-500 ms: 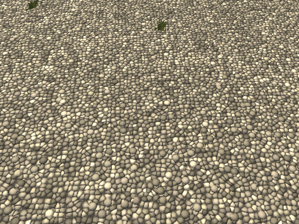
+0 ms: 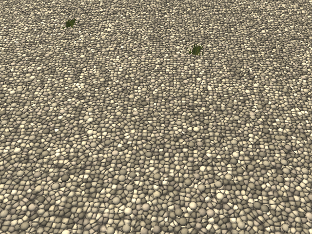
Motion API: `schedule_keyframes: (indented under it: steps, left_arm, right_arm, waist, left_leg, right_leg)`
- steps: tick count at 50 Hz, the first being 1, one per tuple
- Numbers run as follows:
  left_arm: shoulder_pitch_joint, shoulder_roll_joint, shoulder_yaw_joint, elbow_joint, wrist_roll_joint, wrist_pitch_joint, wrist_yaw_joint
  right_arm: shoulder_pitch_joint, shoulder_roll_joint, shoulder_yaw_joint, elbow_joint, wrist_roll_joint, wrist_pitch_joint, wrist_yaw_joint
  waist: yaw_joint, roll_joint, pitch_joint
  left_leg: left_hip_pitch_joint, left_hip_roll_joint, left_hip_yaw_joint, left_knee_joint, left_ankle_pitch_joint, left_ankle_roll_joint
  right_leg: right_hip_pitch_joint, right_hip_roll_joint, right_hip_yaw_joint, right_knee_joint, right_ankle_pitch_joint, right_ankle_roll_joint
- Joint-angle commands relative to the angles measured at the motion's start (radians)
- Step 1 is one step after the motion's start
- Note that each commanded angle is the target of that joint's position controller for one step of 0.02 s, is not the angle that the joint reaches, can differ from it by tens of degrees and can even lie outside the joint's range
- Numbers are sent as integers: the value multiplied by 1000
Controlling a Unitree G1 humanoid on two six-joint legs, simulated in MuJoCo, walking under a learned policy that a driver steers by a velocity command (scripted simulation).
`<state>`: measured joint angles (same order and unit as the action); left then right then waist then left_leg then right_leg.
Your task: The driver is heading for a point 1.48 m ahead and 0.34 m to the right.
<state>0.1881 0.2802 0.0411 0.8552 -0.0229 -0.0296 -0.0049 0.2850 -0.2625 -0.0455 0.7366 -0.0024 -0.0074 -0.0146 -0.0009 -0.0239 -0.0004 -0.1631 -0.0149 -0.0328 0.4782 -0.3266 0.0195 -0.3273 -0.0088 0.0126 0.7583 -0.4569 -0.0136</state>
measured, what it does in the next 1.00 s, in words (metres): walks ahead: right foot, then left foot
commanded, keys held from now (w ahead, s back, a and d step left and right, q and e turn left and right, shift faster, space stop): w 1.00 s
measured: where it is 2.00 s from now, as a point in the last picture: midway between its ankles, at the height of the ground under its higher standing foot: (180, 135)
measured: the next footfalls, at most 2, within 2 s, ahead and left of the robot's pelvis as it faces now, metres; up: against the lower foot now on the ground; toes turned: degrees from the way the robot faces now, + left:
right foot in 0.30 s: +0.24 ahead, -0.15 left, +0.00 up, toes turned -2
left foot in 0.84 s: +0.58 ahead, +0.07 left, +0.00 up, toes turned +2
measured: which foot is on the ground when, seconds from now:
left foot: down 0.00-0.32, up 0.34-0.82, down 0.84-1.00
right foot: up 0.00-0.28, down 0.30-0.86, up 0.88-1.00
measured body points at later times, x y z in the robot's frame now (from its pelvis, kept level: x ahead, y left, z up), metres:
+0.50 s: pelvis +0.20 -0.07 +0.01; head +0.22 -0.09 +0.46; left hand +0.27 +0.20 -0.11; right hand +0.31 -0.35 -0.11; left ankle +0.20 +0.09 -0.66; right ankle +0.20 -0.15 -0.74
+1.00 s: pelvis +0.49 -0.02 +0.00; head +0.52 -0.02 +0.45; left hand +0.56 +0.26 -0.13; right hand +0.61 -0.29 -0.10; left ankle +0.54 +0.06 -0.74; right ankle +0.42 -0.17 -0.65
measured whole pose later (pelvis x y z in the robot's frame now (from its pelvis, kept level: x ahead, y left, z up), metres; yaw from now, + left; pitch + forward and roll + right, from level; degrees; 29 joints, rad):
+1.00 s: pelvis +0.49 -0.02 +0.00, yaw -1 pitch +1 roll +1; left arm 0.28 0.31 0.04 0.85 -0.02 -0.08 -0.01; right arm 0.22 -0.27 -0.05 0.74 0.00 -0.08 0.03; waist 0.00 -0.03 0.05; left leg -0.29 -0.05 0.06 0.42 -0.14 0.06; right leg -0.45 -0.07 0.03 1.15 -0.34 -0.03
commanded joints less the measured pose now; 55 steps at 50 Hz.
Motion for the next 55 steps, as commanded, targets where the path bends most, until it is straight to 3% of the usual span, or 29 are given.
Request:
schedule_keyframes:
  steps: [1, 4, 7, 11, 13, 14, 15, 16, 17, 18, 19, 20, 21, 25, 27, 31, 34, 37, 40, 41, 42, 43, 44, 45, 46, 47, 49, 51, 55]
  left_arm:
    - [-150, 137, 40, -119, -15, -55, -11]
    - [-182, 92, 27, -116, 1, -70, -35]
    - [-215, 58, 9, -125, 8, -69, -52]
    - [-206, 106, 12, -138, -4, -60, -54]
    - [-118, 138, 26, -114, -2, -58, -46]
    - [-2, 170, 45, -78, -3, -56, -37]
    - [148, 220, 66, -44, -1, -57, -27]
    - [255, 340, 89, -28, 22, -52, -26]
    - [232, 265, 66, -33, 12, -61, -34]
    - [152, 217, 49, -45, 12, -64, -32]
    - [99, 184, 41, -60, 18, -65, -31]
    - [59, 157, 34, -67, 26, -64, -30]
    - [32, 137, 27, -73, 38, -67, -29]
    - [39, 139, 29, -60, 25, -83, -22]
    - [65, 150, 32, -47, 21, -82, -14]
    - [128, 165, 32, -24, 12, -70, -2]
    - [198, 173, 32, 3, 6, -56, 0]
    - [235, 178, 36, 24, 4, -35, 4]
    - [217, 210, 47, 22, 5, -22, 11]
    - [196, 209, 45, 18, 8, -14, 13]
    - [188, 186, 33, 1, 19, -14, 17]
    - [302, 69, -3, -30, 25, -33, 9]
    - [296, 73, -7, -9, 17, -57, 0]
    - [193, 170, 21, -44, -15, -72, -7]
    - [115, 171, 20, -72, -24, -80, -9]
    - [78, 155, 19, -78, -10, -80, -6]
    - [126, 125, 21, -63, 5, -58, -4]
    - [144, 91, 15, -55, 9, -37, 0]
    - [3, 75, 9, -103, 23, -36, 0]
  right_arm:
    - [92, -178, -49, -25, 7, -50, -5]
    - [76, -162, -44, -31, 10, -54, -5]
    - [83, -185, -53, -29, 17, -53, 1]
    - [103, -215, -64, -11, 27, -55, 8]
    - [89, -213, -63, -7, 25, -51, 6]
    - [93, -192, -54, -6, 20, -49, 5]
    - [103, -145, -36, -14, 9, -48, 2]
    - [172, -55, -9, -62, 12, -62, -2]
    - [151, -112, -21, -55, 32, -78, -7]
    - [93, -169, -38, -65, 58, -85, 0]
    - [46, -172, -36, -69, 54, -88, 1]
    - [22, -160, -37, -66, 36, -89, 1]
    - [28, -149, -39, -59, 25, -83, 2]
    - [7, -113, -34, -56, 12, -58, 7]
    - [-60, -105, -30, -78, 5, -61, 5]
    - [-204, -65, -12, -113, 12, -82, 22]
    - [-299, -57, -5, -144, 20, -91, 43]
    - [-354, -67, -5, -173, 23, -98, 63]
    - [-262, -119, -25, -158, 19, -97, 66]
    - [-128, -156, -46, -122, 18, -95, 59]
    - [43, -201, -65, -80, 13, -90, 46]
    - [154, -304, -89, -61, -12, -85, 40]
    - [182, -233, -71, -47, 3, -82, 41]
    - [117, -180, -50, -49, 11, -80, 39]
    - [42, -160, -42, -56, 12, -78, 36]
    - [-12, -138, -35, -55, 6, -80, 40]
    - [-66, -116, -29, -55, -6, -93, 45]
    - [-72, -121, -32, -36, 3, -107, 47]
    - [-32, -156, -41, 3, 5, -106, 32]
  waist:
    - [-59, 195, 126]
    - [-59, 145, 102]
    - [-67, 158, 79]
    - [-41, 165, 99]
    - [18, 151, 73]
    - [71, 130, 9]
    - [135, 54, -98]
    - [116, -263, -230]
    - [118, -242, -222]
    - [93, -180, -99]
    - [72, -105, -39]
    - [50, -56, -2]
    - [22, -64, 7]
    - [-3, -42, 37]
    - [13, -18, 58]
    - [65, -18, 80]
    - [100, -9, 101]
    - [97, -18, 107]
    - [21, -67, 20]
    - [-58, -66, -69]
    - [-135, -50, -197]
    - [-104, 158, -370]
    - [-115, 247, -455]
    - [-118, 184, -285]
    - [-91, 124, -156]
    - [-57, 60, -67]
    - [7, 100, -28]
    - [31, 99, -11]
    - [3, 75, 40]
  left_leg:
    - [229, 332, -480, -332, -240, 230]
    - [210, 256, -296, -349, 7, 180]
    - [93, 207, -165, -346, 106, 166]
    - [32, 261, -167, -343, 94, 157]
    - [21, 252, -133, -253, 212, 124]
    - [-7, 213, -88, -110, 346, 98]
    - [-105, 150, -21, 154, 345, 56]
    - [-415, -7, 45, 571, -20, -27]
    - [-531, -20, -92, 742, -228, -26]
    - [-611, 44, -90, 798, -166, -2]
    - [-596, 92, -63, 778, -85, 17]
    - [-573, 123, -55, 724, -15, 20]
    - [-521, 150, -61, 683, 37, 22]
    - [-510, 164, -38, 569, 150, -12]
    - [-558, 166, -31, 458, 240, -33]
    - [-504, 129, 20, 201, 428, -37]
    - [-499, 103, 34, 97, 459, -26]
    - [-522, 82, 33, 34, 387, 5]
    - [-357, 22, 69, 17, 263, 54]
    - [-172, -9, 98, -7, 278, 86]
    - [128, 61, 34, 34, 310, 131]
    - [568, 338, -409, 41, 172, 286]
    - [634, 424, -715, -122, 65, 331]
    - [516, 383, -587, -157, 3, 273]
    - [352, 345, -443, -185, 64, 244]
    - [204, 302, -347, -225, 153, 230]
    - [43, 254, -250, -293, 253, 228]
    - [-23, 238, -177, -335, 315, 239]
    - [-28, 201, -69, -371, 369, 222]
  right_leg:
    - [-504, -67, 37, 230, -17, -30]
    - [-434, -77, -3, 100, 157, -23]
    - [-236, -38, -51, -78, 277, 11]
    - [-101, -25, -43, -177, 343, -3]
    - [22, -5, -59, -214, 333, -31]
    - [168, 16, -70, -222, 312, -53]
    - [376, -67, 28, -237, 272, -93]
    - [624, -328, 526, -395, -28, -248]
    - [591, -365, 772, -555, -218, -277]
    - [497, -362, 656, -555, -221, -244]
    - [402, -323, 532, -547, -106, -218]
    - [317, -280, 438, -556, 2, -207]
    - [253, -245, 368, -575, 79, -196]
    - [182, -209, 226, -650, 268, -222]
    - [204, -203, 177, -663, 358, -221]
    - [215, -162, 71, -666, 452, -186]
    - [285, -187, 62, -644, 473, -186]
    - [401, -232, 70, -585, 564, -177]
    - [470, -239, 59, -432, 936, -148]
    - [446, -206, 26, -271, 1079, -126]
    - [288, -166, 4, -45, 972, -97]
    - [-139, -15, -35, 365, 536, -26]
    - [-306, 72, 97, 534, -98, -18]
    - [-403, 5, 125, 594, -72, -31]
    - [-409, -49, 84, 554, 16, -38]
    - [-383, -85, 62, 481, 83, -32]
    - [-267, -129, 68, 407, 156, -14]
    - [-246, -140, 56, 349, 182, 10]
    - [-311, -142, 38, 108, 400, 41]
Over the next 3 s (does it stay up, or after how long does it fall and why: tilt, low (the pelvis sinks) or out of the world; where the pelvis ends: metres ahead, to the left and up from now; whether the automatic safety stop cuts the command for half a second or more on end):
stays up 1.41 -0.38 -0.01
